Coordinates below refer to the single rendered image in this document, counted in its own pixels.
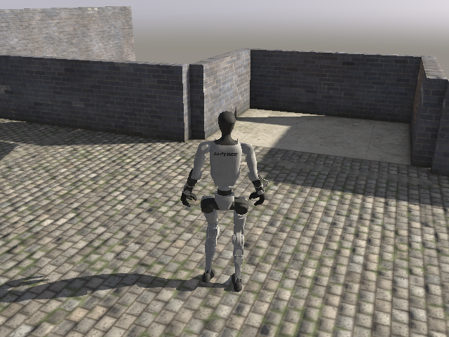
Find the right robot hand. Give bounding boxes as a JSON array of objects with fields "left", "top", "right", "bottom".
[{"left": 249, "top": 192, "right": 265, "bottom": 206}]

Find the right robot thigh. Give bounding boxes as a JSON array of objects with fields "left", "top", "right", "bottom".
[{"left": 232, "top": 197, "right": 248, "bottom": 247}]

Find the robot right forearm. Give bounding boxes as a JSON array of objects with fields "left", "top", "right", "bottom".
[{"left": 252, "top": 171, "right": 264, "bottom": 195}]

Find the right robot upper arm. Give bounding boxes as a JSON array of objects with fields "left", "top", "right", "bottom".
[{"left": 241, "top": 142, "right": 259, "bottom": 181}]

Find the left robot upper arm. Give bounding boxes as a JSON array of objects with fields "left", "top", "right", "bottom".
[{"left": 191, "top": 141, "right": 212, "bottom": 180}]

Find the robot left forearm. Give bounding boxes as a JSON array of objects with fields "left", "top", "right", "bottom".
[{"left": 183, "top": 169, "right": 197, "bottom": 195}]

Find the left robot hand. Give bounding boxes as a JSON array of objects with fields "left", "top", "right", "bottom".
[{"left": 181, "top": 191, "right": 197, "bottom": 207}]

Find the robot right shin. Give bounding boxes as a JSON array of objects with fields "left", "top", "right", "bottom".
[{"left": 233, "top": 234, "right": 244, "bottom": 282}]

